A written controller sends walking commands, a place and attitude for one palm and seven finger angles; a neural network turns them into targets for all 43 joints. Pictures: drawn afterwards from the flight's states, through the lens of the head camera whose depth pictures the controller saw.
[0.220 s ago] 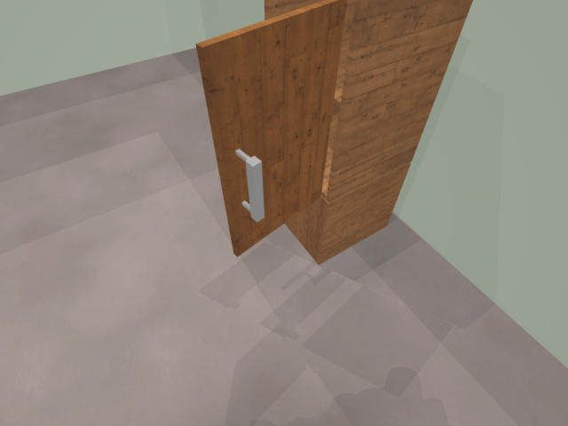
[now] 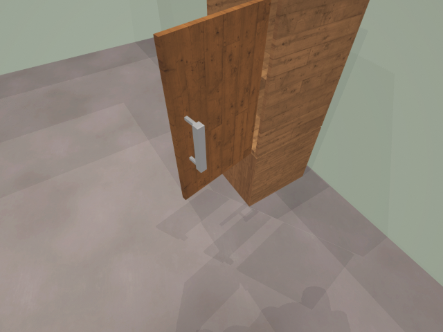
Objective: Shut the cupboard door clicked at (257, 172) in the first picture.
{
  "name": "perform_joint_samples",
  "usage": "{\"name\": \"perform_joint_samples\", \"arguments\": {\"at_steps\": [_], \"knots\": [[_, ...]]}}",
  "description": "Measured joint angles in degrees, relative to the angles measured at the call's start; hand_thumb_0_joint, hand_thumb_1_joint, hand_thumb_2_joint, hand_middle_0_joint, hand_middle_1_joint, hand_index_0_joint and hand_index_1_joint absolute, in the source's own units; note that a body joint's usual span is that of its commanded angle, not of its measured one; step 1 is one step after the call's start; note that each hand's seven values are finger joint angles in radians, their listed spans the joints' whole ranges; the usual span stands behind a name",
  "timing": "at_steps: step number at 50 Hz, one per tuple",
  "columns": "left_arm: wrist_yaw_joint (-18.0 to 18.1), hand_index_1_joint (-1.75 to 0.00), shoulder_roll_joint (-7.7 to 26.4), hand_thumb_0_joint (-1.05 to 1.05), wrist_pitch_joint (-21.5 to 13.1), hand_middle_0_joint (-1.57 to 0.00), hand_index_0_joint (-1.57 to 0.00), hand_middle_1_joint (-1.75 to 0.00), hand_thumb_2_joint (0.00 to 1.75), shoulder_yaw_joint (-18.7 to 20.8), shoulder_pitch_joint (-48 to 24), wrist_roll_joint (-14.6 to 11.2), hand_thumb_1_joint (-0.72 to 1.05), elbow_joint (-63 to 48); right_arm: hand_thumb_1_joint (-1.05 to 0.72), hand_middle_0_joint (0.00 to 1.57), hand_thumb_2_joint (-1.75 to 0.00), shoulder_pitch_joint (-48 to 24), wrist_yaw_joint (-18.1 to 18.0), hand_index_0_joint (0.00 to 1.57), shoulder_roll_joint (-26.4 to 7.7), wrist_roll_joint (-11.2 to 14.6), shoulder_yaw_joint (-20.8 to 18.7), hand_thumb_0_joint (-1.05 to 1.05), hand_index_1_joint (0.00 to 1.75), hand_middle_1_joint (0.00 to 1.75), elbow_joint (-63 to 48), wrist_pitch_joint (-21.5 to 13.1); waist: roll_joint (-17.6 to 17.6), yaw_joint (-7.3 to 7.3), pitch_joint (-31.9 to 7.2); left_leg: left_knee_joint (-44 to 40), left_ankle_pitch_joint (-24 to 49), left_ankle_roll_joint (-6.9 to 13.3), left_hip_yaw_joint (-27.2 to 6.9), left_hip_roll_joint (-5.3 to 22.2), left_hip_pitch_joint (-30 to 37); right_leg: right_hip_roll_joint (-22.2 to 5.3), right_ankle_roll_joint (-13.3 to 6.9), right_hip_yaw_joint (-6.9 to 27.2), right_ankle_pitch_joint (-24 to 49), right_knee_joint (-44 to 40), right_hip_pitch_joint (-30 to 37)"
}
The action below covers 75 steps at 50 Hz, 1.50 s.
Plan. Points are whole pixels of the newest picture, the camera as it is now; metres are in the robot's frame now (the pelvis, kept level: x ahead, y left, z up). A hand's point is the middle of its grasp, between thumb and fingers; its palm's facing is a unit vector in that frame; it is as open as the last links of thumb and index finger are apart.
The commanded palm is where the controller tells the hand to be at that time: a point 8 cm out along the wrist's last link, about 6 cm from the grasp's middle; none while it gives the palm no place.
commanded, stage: stand and wait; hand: left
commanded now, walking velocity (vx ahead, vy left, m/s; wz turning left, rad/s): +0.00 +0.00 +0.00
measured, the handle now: (195, 145) +0.61 +0.11 -0.08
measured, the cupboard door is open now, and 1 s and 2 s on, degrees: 100 100 100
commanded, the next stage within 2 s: look at it before walking up in 0.06 s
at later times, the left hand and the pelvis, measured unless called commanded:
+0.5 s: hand out of the picture +0.04 +0.22 -0.17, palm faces -0.01 -0.96 -0.29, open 7.4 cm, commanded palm none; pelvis +0.00 +0.00 +0.00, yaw +0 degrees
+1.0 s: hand out of the picture +0.04 +0.20 -0.18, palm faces -0.08 -0.96 -0.26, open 7.4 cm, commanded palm none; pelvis -0.01 -0.01 -0.01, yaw -7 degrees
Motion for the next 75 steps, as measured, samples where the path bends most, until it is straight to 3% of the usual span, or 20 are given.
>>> {"name": "perform_joint_samples", "arguments": {"at_steps": [40,51,54,56,57,59,61,63,68,75], "knots": [[0.11,-0.30,0.44,0.01,0.18,-0.20,-0.20,-0.30,0.89,0.19,-0.65,-0.04,0.90,-0.52,-0.91,0.20,-0.90,-0.65,-0.22,0.20,-0.75,-0.11,-0.16,0.00,0.30,0.30,-0.42,0.15,0.18,0.19,0.03,0.30,-0.08,-0.45,0.59,0.65,-0.36,0.56,-0.39,0.64,-0.01,0.64,-0.85],[-0.97,-0.30,-1.41,0.01,3.91,-0.20,-0.20,-0.30,0.89,2.52,1.47,0.62,0.90,-5.43,-0.91,0.20,-0.90,0.03,-1.10,0.20,2.22,-0.34,-2.03,0.00,0.30,0.30,-5.90,1.54,-0.82,1.00,1.76,10.42,-5.51,-0.63,6.61,2.95,-5.44,2.07,-0.69,6.31,-4.95,15.28,-10.72],[-1.53,-0.30,-1.69,0.01,4.71,-0.20,-0.20,-0.30,0.89,3.25,0.96,0.73,0.91,-7.16,-0.91,0.20,-0.90,0.46,-1.04,0.20,2.39,-0.70,-2.48,0.00,0.30,0.30,-6.97,1.46,-0.83,1.47,3.19,12.77,-6.51,-0.92,8.40,3.70,-6.17,0.99,-0.19,4.03,-10.86,24.33,-14.74],[-1.93,-0.30,-2.07,0.01,4.55,-0.20,-0.20,-0.30,0.89,3.59,1.04,0.82,0.91,-8.52,-0.91,0.20,-0.90,0.85,-0.96,0.20,1.96,-0.76,-2.67,0.00,0.30,0.30,-7.39,1.78,0.17,1.74,3.70,15.45,-7.65,-1.63,8.86,4.92,-7.16,0.26,-0.14,2.54,-9.33,23.23,-14.50],[-1.96,-0.30,-2.07,0.01,4.00,-0.20,-0.20,-0.30,0.89,3.76,1.43,1.08,0.91,-9.28,-0.91,0.20,-0.90,0.91,-0.90,0.21,1.83,-0.56,-2.84,0.00,0.30,0.30,-7.56,2.25,0.32,1.84,3.59,18.64,-9.54,-1.64,8.54,5.27,-8.73,0.29,-1.05,2.80,-6.86,21.50,-14.42],[-1.49,-0.30,-2.65,0.01,3.30,-0.20,-0.20,-0.30,0.89,3.81,1.51,1.13,0.91,-9.87,-0.91,0.20,-0.90,0.06,-0.79,0.20,1.23,-0.12,-3.35,0.00,0.30,0.30,-7.56,3.40,1.38,1.72,4.30,29.86,-16.78,-1.42,3.48,4.11,-13.12,1.39,-2.52,2.62,-7.16,22.18,-14.97],[-0.83,-0.30,-3.31,0.01,3.19,-0.20,-0.20,-0.30,0.89,3.87,1.92,1.04,0.91,-10.17,-0.91,0.20,-0.90,-1.09,-0.80,0.20,0.79,0.03,-3.72,0.00,0.30,0.30,-7.77,3.91,1.70,1.89,4.75,39.59,-17.58,-1.44,-0.07,2.24,-16.72,2.29,-3.13,3.45,-6.54,20.19,-14.52],[-0.31,-0.30,-3.70,0.01,3.05,-0.20,-0.20,-0.30,0.89,3.85,2.70,0.93,0.91,-10.23,-0.91,0.20,-0.90,-2.23,-0.87,0.20,0.74,0.10,-3.76,0.00,0.30,0.30,-8.49,3.74,1.27,2.05,4.77,43.59,-16.40,-1.85,-1.42,1.05,-18.46,2.96,-3.22,5.07,-4.45,17.09,-13.81],[0.01,-0.30,-3.98,0.01,2.87,-0.20,-0.20,-0.30,0.89,3.76,4.59,0.79,0.90,-10.24,-0.91,0.20,-0.90,-4.94,-1.08,0.20,1.42,0.48,-3.52,0.00,0.30,0.30,-10.82,3.27,-0.27,2.51,3.81,40.23,-15.01,-2.64,-2.87,-0.32,-18.22,4.32,-3.47,9.63,0.00,10.83,-12.19],[-0.25,-0.30,-2.99,0.01,3.30,-0.20,-0.20,-0.30,0.89,4.17,4.82,1.21,0.90,-11.44,-0.91,0.20,-0.90,-7.56,-1.00,0.20,2.36,0.91,-3.07,0.00,0.30,0.30,-13.42,2.77,-1.78,3.63,2.71,31.29,-15.32,-2.14,-4.64,-1.47,-15.80,6.27,-3.06,14.51,2.48,8.44,-11.99]]}}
